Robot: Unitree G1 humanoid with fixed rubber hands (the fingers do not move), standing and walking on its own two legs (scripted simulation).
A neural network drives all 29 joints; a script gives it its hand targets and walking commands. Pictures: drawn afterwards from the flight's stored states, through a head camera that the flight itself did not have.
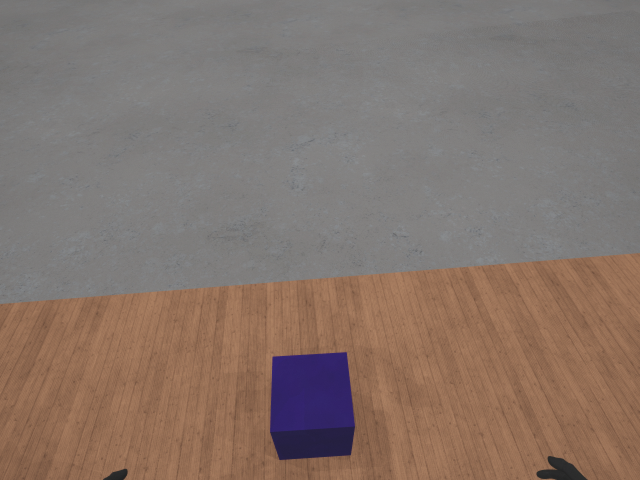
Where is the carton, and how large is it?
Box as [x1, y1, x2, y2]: [270, 352, 354, 459]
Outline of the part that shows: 346,352 272,357 270,432 279,459 350,454 354,422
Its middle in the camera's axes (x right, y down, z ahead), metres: -0.02 +0.47 +1.11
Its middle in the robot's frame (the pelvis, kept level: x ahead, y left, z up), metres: +0.47 +0.05 -0.65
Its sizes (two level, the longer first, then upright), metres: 0.210 0.200 0.250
